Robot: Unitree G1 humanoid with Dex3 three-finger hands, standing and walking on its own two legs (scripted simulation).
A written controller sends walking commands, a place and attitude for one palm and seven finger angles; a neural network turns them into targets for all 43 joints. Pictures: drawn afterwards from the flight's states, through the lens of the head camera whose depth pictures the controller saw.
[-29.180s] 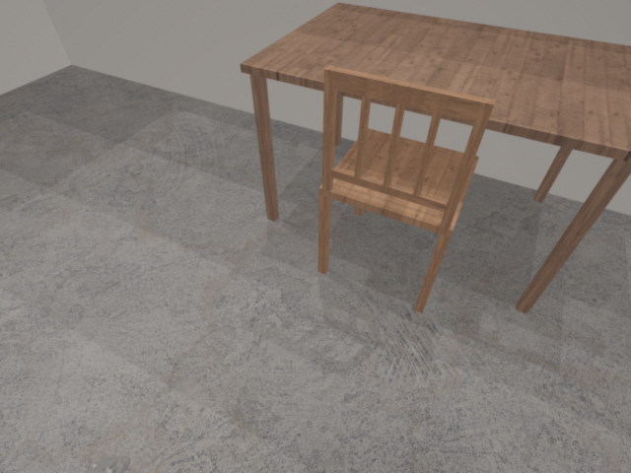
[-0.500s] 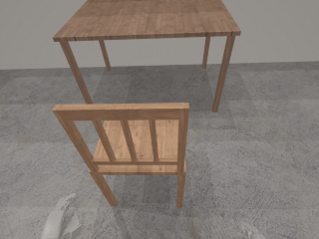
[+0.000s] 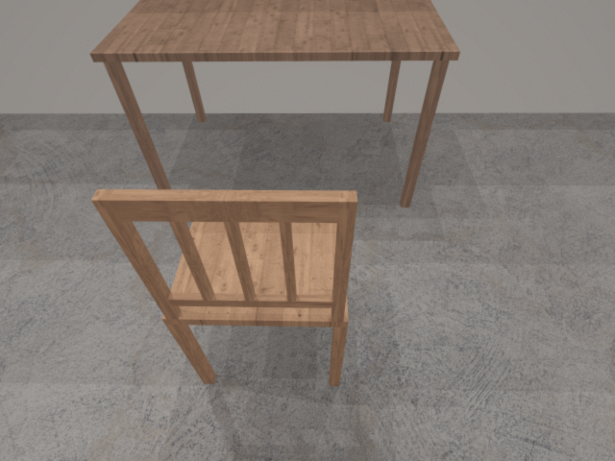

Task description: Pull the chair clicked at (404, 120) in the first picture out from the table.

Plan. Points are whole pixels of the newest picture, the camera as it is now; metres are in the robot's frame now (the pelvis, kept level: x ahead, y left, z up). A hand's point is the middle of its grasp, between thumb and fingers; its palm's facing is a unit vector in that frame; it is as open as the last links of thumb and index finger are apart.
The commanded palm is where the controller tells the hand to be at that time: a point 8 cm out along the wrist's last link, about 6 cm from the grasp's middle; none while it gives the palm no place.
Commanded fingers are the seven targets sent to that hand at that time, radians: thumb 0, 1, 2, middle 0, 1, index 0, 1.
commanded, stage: let the arm hang, fingers relaxed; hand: left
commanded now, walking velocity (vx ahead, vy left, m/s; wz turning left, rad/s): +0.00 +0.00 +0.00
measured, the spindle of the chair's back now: (241, 262) +0.48 +0.17 -0.11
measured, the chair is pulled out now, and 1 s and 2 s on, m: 0.64 0.64 0.64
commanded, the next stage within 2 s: look to check the result in 0.44 s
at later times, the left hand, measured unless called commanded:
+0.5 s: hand out of the picture -0.01 +0.14 -0.17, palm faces +0.05 -0.99 -0.16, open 7.3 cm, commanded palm none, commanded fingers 0.00 0.90 0.90 -0.20 -0.30 -0.20 -0.30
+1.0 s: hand out of the picture +0.00 +0.14 -0.17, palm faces +0.05 -0.98 -0.17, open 7.4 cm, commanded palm none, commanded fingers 0.00 0.90 0.90 -0.20 -0.30 -0.20 -0.30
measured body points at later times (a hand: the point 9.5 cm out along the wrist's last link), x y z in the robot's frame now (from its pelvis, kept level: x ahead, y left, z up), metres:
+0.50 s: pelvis +0.01 -0.01 +0.00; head +0.02 -0.01 +0.45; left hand -0.01 +0.19 -0.16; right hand -0.01 -0.21 -0.16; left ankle +0.04 +0.12 -0.74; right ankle +0.01 -0.12 -0.74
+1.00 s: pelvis +0.01 -0.01 +0.00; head +0.02 -0.02 +0.45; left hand +0.00 +0.20 -0.16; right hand -0.01 -0.22 -0.16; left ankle +0.04 +0.12 -0.74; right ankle +0.01 -0.12 -0.74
